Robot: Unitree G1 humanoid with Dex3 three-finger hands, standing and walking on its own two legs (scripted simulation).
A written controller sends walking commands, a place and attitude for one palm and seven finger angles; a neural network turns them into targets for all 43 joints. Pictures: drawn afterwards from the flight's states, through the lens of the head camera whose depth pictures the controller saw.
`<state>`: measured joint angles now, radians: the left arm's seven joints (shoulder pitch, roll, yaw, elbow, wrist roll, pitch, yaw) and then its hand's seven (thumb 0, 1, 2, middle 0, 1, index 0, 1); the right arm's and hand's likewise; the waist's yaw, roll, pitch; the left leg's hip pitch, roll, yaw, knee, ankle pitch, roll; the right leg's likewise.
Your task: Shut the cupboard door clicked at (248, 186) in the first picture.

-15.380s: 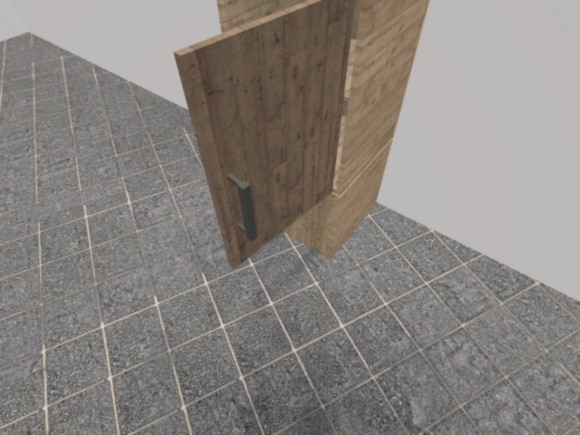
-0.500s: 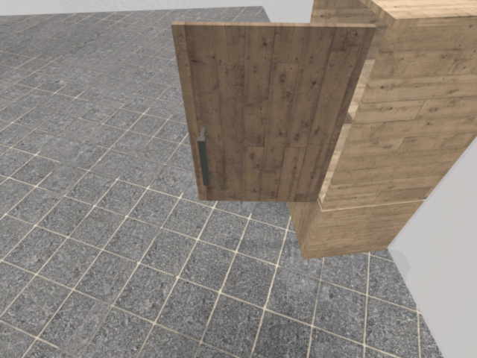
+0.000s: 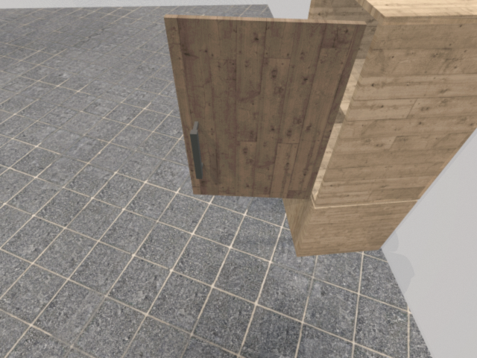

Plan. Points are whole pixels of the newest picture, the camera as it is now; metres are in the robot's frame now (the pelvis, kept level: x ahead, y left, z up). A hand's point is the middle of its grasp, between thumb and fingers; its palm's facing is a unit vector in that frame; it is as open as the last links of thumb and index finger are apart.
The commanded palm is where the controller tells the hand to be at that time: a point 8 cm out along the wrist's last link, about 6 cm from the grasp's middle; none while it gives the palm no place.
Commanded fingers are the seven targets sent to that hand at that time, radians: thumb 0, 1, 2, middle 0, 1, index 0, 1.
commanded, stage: relax the arm and regain balance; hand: left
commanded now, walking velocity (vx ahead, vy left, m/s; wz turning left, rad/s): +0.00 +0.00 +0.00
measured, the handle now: (197, 151) +0.67 +0.15 -0.11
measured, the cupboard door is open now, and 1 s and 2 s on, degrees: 82 82 82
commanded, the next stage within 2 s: come to a stop and stand still in 0.04 s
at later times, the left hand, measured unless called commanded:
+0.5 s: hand out of the picture +0.00 +0.14 -0.17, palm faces -0.01 -0.99 -0.16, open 16.2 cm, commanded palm none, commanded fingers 0.00 -0.50 0.30 -0.15 -0.30 -0.15 -0.30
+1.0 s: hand out of the picture +0.03 +0.14 -0.17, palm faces -0.02 -0.99 -0.17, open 16.2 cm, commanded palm none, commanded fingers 0.00 -0.50 0.30 -0.15 -0.30 -0.15 -0.30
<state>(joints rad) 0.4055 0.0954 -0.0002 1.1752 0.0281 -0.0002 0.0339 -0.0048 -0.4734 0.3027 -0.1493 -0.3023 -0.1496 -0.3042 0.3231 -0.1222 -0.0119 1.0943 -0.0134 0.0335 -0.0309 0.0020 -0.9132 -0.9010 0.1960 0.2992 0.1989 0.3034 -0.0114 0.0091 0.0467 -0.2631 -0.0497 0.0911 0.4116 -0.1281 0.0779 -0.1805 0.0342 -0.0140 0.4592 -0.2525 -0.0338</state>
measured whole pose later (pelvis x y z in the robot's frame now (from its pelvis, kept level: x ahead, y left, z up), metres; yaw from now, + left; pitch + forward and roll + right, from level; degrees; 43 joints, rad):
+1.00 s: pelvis +0.07 -0.02 +0.00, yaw -1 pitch +0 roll +0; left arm 0.33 0.13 -0.02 1.15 0.02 -0.02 0.05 -0.02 -0.48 0.30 -0.15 -0.30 -0.15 -0.30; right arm 0.25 -0.14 0.03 1.11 -0.01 0.00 -0.05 0.01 -0.93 -0.90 0.20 0.30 0.20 0.30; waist 0.00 -0.02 0.07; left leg -0.17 -0.04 0.09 0.39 -0.22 0.06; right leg -0.05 0.05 0.01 0.36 -0.30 -0.05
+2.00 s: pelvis +0.00 +0.02 +0.00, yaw -1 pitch -2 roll -1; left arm 0.40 0.17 0.00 1.07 0.04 0.01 0.03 -0.02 -0.48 0.30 -0.15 -0.30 -0.15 -0.30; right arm 0.31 -0.18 -0.01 1.09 -0.02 0.03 -0.01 0.00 -0.91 -0.90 0.20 0.30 0.20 0.30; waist 0.01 -0.03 -0.01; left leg -0.26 -0.06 0.10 0.43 -0.24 0.10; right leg -0.19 0.02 -0.01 0.50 -0.38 -0.03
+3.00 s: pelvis +0.17 -0.01 +0.00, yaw +2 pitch +0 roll -2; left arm 0.30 0.26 0.05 1.03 0.04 -0.04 0.03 -0.08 -0.61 0.23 -0.15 -0.30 -0.15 -0.30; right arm 0.33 -0.19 -0.06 1.09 -0.02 0.01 0.00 0.01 -0.91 -0.90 0.20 0.30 0.20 0.30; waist -0.02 0.02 0.06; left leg -0.44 0.08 0.08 1.02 -0.43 0.02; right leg -0.27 -0.06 -0.18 0.48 -0.21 -0.01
